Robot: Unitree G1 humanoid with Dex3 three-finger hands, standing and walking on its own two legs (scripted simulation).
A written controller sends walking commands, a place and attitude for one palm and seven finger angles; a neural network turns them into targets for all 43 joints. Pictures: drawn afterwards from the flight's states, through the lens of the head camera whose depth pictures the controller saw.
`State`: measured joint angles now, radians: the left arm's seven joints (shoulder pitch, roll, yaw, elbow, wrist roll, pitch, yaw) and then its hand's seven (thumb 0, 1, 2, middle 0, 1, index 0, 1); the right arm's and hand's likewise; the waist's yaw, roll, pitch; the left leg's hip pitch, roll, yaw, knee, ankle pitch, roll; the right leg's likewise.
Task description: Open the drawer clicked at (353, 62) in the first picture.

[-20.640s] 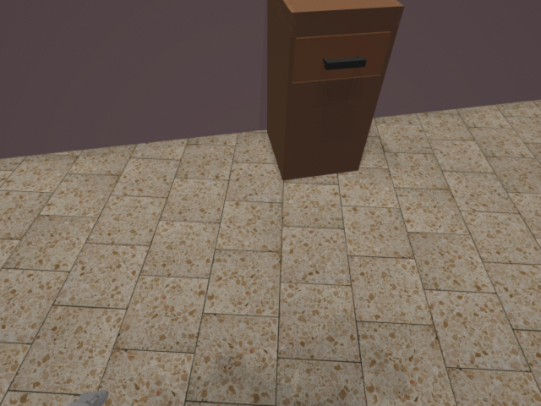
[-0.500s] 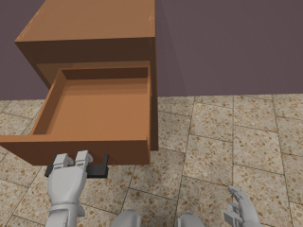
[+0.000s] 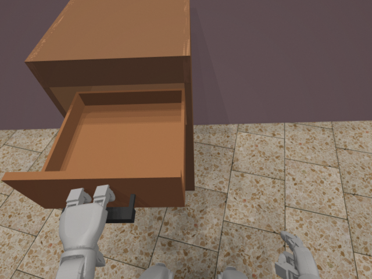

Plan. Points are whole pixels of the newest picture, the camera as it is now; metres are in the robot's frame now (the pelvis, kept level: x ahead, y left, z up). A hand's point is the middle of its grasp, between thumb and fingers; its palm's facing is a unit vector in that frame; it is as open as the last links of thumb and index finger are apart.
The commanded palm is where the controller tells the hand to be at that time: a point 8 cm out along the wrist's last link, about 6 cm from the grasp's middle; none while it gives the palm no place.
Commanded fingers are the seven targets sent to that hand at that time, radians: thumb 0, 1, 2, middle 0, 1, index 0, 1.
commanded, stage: lift the hand off the handle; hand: left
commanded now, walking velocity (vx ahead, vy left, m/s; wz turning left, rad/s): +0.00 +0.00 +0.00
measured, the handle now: (100, 206) +0.28 +0.23 -0.04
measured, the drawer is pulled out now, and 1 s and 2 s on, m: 0.30 0.30 0.30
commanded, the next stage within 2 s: draw the hand back to the body in 1.92 s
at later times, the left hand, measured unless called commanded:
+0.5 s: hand (89, 221) +0.23 +0.23 +0.00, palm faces +0.00 -0.08 -1.00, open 13.4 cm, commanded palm +0.22 +0.22 +0.06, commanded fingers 0.00 -0.50 0.30 -0.30 -1.20 -0.30 -1.20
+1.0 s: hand (80, 214) +0.23 +0.23 +0.04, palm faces +0.03 -0.09 -1.00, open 13.5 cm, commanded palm +0.21 +0.23 +0.10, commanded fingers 0.00 -0.50 0.30 -0.30 -1.20 -0.30 -1.20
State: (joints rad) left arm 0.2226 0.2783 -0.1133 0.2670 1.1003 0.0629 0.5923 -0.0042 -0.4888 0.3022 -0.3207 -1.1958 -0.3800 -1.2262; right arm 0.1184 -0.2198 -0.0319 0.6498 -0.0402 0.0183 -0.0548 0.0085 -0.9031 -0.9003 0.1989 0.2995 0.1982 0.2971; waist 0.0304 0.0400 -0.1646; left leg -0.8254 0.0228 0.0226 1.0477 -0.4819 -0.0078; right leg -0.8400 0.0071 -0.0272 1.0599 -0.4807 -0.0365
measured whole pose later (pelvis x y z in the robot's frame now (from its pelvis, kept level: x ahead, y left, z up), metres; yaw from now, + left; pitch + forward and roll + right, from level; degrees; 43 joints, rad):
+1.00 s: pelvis +0.02 +0.00 +0.04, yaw -1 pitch +8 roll +1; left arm 0.33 0.32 -0.10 0.04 1.05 0.07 0.44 0.00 -0.49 0.30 -0.32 -1.20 -0.38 -1.23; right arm 0.11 -0.23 -0.03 0.61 -0.03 0.05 -0.03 0.01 -0.90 -0.90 0.20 0.30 0.20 0.30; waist 0.06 0.05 -0.11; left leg -0.54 0.02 0.04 0.81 -0.41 0.00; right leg -0.56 0.01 -0.01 0.84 -0.42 -0.03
